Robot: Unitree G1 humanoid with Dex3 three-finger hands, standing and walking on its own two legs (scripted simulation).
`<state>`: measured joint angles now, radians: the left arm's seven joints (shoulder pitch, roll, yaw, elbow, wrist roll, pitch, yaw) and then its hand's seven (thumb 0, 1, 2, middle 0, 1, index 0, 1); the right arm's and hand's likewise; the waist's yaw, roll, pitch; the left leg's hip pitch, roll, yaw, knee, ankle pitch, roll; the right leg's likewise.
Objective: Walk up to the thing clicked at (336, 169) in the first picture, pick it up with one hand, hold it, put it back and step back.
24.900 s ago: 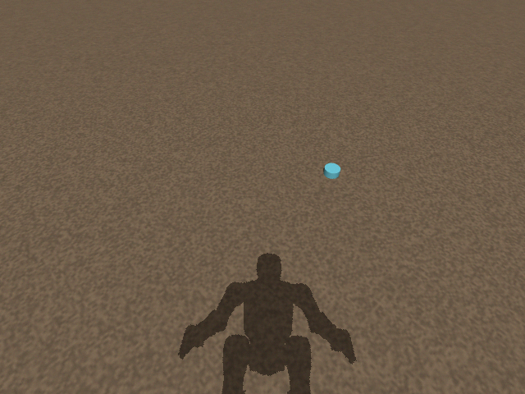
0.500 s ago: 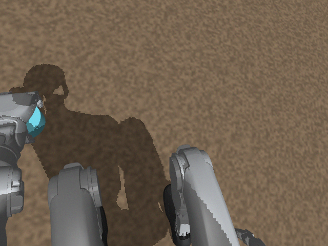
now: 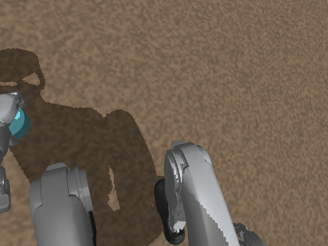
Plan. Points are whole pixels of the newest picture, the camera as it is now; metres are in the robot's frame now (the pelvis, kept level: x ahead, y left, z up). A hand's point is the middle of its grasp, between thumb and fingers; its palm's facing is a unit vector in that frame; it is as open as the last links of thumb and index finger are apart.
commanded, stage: rest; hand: left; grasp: from above
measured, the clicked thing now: (5, 122) +0.44 +0.31 -0.22
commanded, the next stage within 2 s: open in 1.14 s
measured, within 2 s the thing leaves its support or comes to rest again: neither
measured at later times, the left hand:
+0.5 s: hand (16, 123) +0.44 +0.29 -0.25, palm faces -0.47 -0.14 -0.87, open 10.9 cm
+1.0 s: hand (19, 124) +0.44 +0.29 -0.26, palm faces -0.46 -0.14 -0.88, open 10.9 cm
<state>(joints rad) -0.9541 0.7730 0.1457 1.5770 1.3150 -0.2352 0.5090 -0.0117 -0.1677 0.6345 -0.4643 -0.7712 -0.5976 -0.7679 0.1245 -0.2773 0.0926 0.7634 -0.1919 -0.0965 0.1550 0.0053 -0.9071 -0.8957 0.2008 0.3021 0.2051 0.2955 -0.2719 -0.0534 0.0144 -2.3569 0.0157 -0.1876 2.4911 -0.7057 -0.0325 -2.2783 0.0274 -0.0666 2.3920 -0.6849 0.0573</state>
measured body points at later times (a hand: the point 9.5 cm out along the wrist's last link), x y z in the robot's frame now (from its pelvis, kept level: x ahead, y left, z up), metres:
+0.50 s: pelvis +0.01 +0.00 -0.01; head +0.27 +0.10 +0.34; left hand +0.46 +0.30 -0.20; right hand +0.05 -0.26 -0.10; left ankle +0.07 +0.13 -0.27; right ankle +0.10 -0.13 -0.27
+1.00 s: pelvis +0.00 +0.01 -0.02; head +0.27 +0.11 +0.33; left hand +0.46 +0.30 -0.21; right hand +0.05 -0.25 -0.08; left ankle +0.07 +0.13 -0.27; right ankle +0.10 -0.13 -0.27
